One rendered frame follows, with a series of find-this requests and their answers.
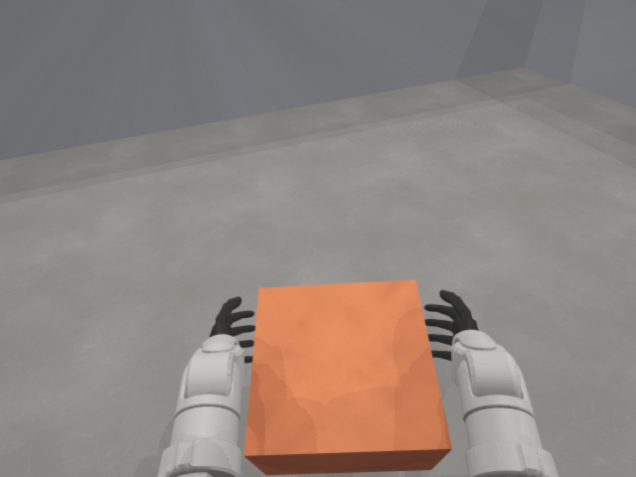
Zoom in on robot left forearm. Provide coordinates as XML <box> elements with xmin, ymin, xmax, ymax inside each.
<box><xmin>157</xmin><ymin>334</ymin><xmax>245</xmax><ymax>477</ymax></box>

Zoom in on carton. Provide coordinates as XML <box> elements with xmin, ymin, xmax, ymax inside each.
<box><xmin>244</xmin><ymin>279</ymin><xmax>452</xmax><ymax>475</ymax></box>

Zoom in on robot right forearm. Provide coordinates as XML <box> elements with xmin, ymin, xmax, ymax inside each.
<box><xmin>451</xmin><ymin>330</ymin><xmax>558</xmax><ymax>477</ymax></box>

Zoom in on right robot hand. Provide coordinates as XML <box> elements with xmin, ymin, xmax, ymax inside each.
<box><xmin>424</xmin><ymin>290</ymin><xmax>479</xmax><ymax>361</ymax></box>

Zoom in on left robot hand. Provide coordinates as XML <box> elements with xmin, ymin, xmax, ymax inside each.
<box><xmin>210</xmin><ymin>297</ymin><xmax>255</xmax><ymax>363</ymax></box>

